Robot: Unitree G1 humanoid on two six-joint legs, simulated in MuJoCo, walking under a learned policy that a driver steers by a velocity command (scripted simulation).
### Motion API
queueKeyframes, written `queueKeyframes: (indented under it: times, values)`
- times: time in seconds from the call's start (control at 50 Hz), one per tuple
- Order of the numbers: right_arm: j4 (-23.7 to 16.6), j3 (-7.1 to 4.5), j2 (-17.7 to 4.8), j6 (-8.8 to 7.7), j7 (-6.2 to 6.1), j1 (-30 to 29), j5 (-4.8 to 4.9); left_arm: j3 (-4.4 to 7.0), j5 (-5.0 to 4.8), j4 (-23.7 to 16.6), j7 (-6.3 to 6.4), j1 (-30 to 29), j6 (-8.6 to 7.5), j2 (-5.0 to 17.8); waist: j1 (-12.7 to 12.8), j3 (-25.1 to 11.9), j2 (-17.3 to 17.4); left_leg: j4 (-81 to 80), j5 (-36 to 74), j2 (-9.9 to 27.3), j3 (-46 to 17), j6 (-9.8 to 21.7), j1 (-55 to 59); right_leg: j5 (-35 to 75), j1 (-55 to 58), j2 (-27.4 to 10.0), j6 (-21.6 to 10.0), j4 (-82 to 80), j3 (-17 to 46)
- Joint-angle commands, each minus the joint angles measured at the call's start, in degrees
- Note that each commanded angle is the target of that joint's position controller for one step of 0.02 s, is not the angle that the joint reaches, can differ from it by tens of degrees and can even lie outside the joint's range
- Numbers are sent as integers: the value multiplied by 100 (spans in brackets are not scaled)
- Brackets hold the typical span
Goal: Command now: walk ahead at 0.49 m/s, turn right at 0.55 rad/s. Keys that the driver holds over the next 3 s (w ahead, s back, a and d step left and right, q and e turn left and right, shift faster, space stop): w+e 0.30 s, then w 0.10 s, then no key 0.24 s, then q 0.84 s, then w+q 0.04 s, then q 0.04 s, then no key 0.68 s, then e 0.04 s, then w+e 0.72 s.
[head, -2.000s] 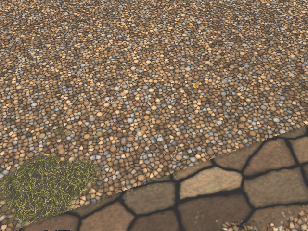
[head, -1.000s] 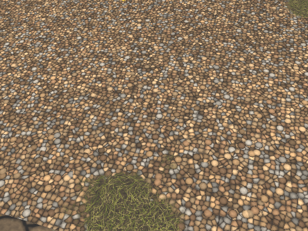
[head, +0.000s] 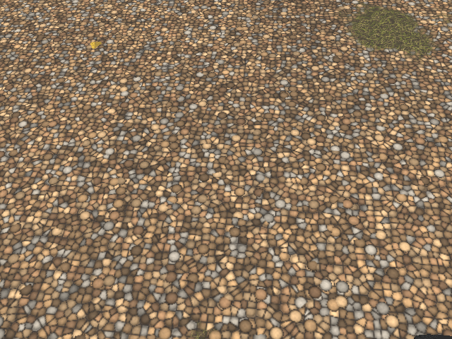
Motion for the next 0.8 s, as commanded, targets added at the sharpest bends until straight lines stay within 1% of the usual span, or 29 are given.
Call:
queueKeyframes:
  times: [0.02, 0.08, 0.14, 0.16, 0.18, 0.2, 0.22, 0.24, 0.26, 0.28, 0.3, 0.32, 0.34, 0.36, 0.4, 0.42, 0.46, 0.52, 0.58, 0.62, 0.64, 0.66, 0.68, 0.7, 0.72, 0.74, 0.76, 0.78, 0.8]
  values:
    - [-415, -40, -227, -92, 31, -487, 17, 287, -63, -327, 109, -112, -55, 1023, 13, -30, -534, -1148, 1046, -311, 198, -113, 656, 630, -622, -1146, -724, -681, 974]
    - [-528, -46, -286, -163, 118, -972, 117, 308, -118, -181, 142, 210, 7, 1060, 186, -32, -566, -1762, 1203, -506, 143, -89, 942, 423, -370, -1257, -665, -437, 1296]
    - [-550, -129, -479, -227, 183, -1004, 149, 308, -116, -125, 174, 296, 93, 1005, 105, -106, -708, -2201, 647, -588, -9, 65, 1089, 546, 290, -1435, -557, 88, 1802]
    - [-523, -165, -544, -245, 184, -867, 162, 322, -102, -130, 178, 254, 118, 1018, 14, -139, -821, -2250, 356, -598, 2, 153, 1290, 730, 395, -1479, -505, 262, 1932]
    - [-446, -217, -616, -267, 166, -534, 168, 319, -91, -149, 172, 176, 141, 983, -179, -246, -904, -2408, 222, -621, 97, 284, 1764, 1020, 385, -1426, -426, 517, 1964]
    - [-331, -309, -778, -294, 123, 53, 128, 261, -70, -198, 150, 103, 138, 819, -496, -638, -842, -2583, 283, -480, 88, 504, 2748, 1376, 218, -1145, -251, 1178, 1771]
    - [-275, -396, -1081, -297, 59, 945, 31, 134, 24, -327, 119, 71, 113, 490, -885, -1507, -353, -2374, -16, 457, -748, 909, 4316, 742, -479, -821, -41, 2706, 1337]
    - [-46, -499, -1461, -211, 76, 1450, -15, 16, -125, -452, 118, 889, 63, 137, -570, -2264, 1515, -2721, -1144, 1742, -3300, 1847, 6250, -2120, -2577, 16, 366, 4549, 546]
    - [-97, -400, -942, -169, 112, 1406, 123, 97, -191, -345, 142, 875, 53, 703, -665, -1964, 1225, -3049, -2289, 1885, -3933, 1781, 6061, -2260, -3315, -474, 450, 5344, 591]
    - [-147, -307, -598, -129, 83, 1159, 127, 198, -167, -398, 141, 246, 79, 1044, -826, -1175, 631, -3157, -2188, 1616, -3029, 1516, 5362, -1707, -3501, -681, 507, 5555, 497]
    - [-160, -261, -510, -87, 71, 880, 77, 210, -102, -480, 150, -102, 102, 1012, -751, -706, 221, -3247, -1452, 1366, -2282, 1362, 4670, -1290, -3378, -865, 560, 5483, 292]
    - [-84, -221, -407, -69, 77, 758, 56, 213, -32, -566, 129, -349, 87, 912, -675, -339, 150, -3398, -826, 1116, -1795, 1339, 4108, -1027, -3289, -987, 582, 5220, 268]
    - [-28, -184, -343, -82, 80, 712, 13, 206, -53, -595, 90, -341, 91, 772, -531, -217, 302, -3553, -492, 939, -1411, 1303, 3721, -879, -3039, -1107, 573, 5036, 249]
    - [31, -177, -304, -103, 97, 693, 22, 177, -87, -583, 67, -276, 105, 627, -455, -163, 408, -3707, -337, 817, -1155, 1324, 3496, -836, -2869, -1141, 570, 4855, 181]
    - [175, -196, -351, -147, 129, 718, 95, 116, -78, -582, 45, -311, 136, 403, -374, -81, 405, -3922, 35, 792, -791, 1464, 3270, -829, -2809, -1159, 595, 4411, 75]
    - [232, -218, -442, -160, 136, 678, 101, 92, -36, -638, 48, -474, 141, 350, -347, 34, 343, -3961, 739, 824, -620, 1540, 3187, -763, -2844, -1142, 641, 4074, 35]
    - [322, -253, -605, -134, 127, 539, 110, 30, 59, -680, 30, -671, 111, 252, -298, -9, 248, -3843, 2199, 759, -94, 1541, 3126, -311, -2608, -1149, 710, 3275, -139]
    - [495, -262, -750, -29, 79, 650, 171, -25, 57, -696, -70, -1086, 9, 184, -476, -238, 306, -3685, 2900, 494, 504, 1323, 3048, 869, -1830, -969, 693, 2089, -500]
    - [692, -268, -861, 54, 56, 863, 246, 33, 46, -804, -134, -1387, -12, 345, -499, -357, 390, -3341, 2674, 621, 442, 1163, 3399, 1063, -1488, -844, 520, 1440, -439]
    - [740, -277, -902, 95, 36, 737, 309, 121, 105, -719, -124, -1091, -12, 500, -216, -517, 349, -2782, 2596, 582, 452, 977, 3451, 1246, -857, -718, 315, 898, -500]
    - [777, -240, -793, 95, 31, 809, 296, 204, 152, -586, -77, -729, -2, 674, -58, -717, 227, -2242, 2644, 379, 537, 829, 3316, 1601, -177, -631, 170, 655, -560]
    - [758, -139, -554, 66, 38, 1004, 176, 293, 223, -550, 3, -364, 4, 1042, 30, -1115, -239, -1339, 1605, 23, 718, 531, 2774, 3756, 840, -1270, -71, 765, -40]
    - [765, 77, -55, 56, 92, 1718, 35, 231, 407, -630, 78, -198, 67, 1148, -159, -1936, -1363, 410, -1818, -490, 724, 114, 1328, 5691, 2510, -2852, -1084, 1106, 1581]
    - [965, 77, -188, 144, 114, 1947, 135, 116, 294, -579, 49, -135, 125, 716, -80, -2569, -1442, 1160, -3583, -483, 9, -2, 1314, 5400, 2381, -3165, -1440, 974, 2018]
    - [933, -45, -597, 249, 109, 1630, 275, 89, 183, -531, -3, -349, 153, 602, -40, -2056, -1055, 1458, -3530, -348, -123, -49, 1086, 4337, 1820, -2838, -1248, 731, 1601]
    - [865, -63, -590, 349, 48, 1276, 297, 70, 133, -497, -22, -673, 143, 538, -131, -1510, -799, 1415, -3344, -220, -14, -68, 835, 3408, 1344, -2586, -977, 522, 1271]
    - [859, -79, -550, 466, -34, 1121, 239, 50, 136, -467, -31, -985, 125, 494, -233, -1121, -666, 1187, -3041, -119, 3, -129, 882, 2701, 733, -2439, -829, 264, 1005]
    - [873, -107, -545, 600, -110, 1156, 198, 53, 180, -455, -23, -1287, 119, 489, -410, -924, -780, 975, -2711, -43, 26, -207, 1283, 2172, 89, -2297, -727, 3, 717]
    - [889, -117, -503, 699, -165, 1266, 187, 107, 226, -430, -5, -1493, 127, 607, -532, -779, -953, 898, -2426, -125, 195, -275, 1610, 1861, -417, -2203, -724, -184, 484]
